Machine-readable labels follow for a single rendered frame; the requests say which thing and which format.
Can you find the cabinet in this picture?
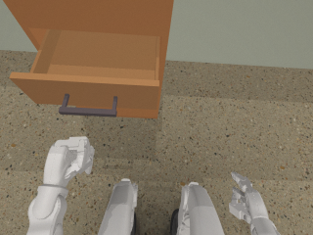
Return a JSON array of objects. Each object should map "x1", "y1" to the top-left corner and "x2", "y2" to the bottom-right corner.
[{"x1": 3, "y1": 0, "x2": 174, "y2": 119}]

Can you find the right robot thigh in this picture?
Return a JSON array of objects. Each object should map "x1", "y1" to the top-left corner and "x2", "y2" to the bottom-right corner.
[{"x1": 180, "y1": 184, "x2": 225, "y2": 235}]

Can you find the left robot forearm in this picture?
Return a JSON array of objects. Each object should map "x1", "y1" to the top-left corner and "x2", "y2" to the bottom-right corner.
[{"x1": 26, "y1": 184, "x2": 68, "y2": 235}]

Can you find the right robot shin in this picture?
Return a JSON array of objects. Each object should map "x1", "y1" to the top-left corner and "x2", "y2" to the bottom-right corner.
[{"x1": 176, "y1": 181, "x2": 199, "y2": 235}]

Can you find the robot left hand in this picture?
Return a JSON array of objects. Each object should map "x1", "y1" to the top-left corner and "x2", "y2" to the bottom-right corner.
[{"x1": 43, "y1": 136, "x2": 95, "y2": 188}]

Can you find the drawer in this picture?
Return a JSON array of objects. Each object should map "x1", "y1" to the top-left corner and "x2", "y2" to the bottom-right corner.
[{"x1": 9, "y1": 28, "x2": 159, "y2": 110}]

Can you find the right robot forearm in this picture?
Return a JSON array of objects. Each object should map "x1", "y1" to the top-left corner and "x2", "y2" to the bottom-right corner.
[{"x1": 249, "y1": 217, "x2": 281, "y2": 235}]

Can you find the robot right hand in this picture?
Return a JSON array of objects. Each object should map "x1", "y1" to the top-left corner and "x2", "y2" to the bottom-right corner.
[{"x1": 229, "y1": 171, "x2": 269, "y2": 224}]

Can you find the handle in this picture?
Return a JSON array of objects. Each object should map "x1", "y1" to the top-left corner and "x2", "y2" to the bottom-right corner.
[{"x1": 59, "y1": 93, "x2": 118, "y2": 118}]

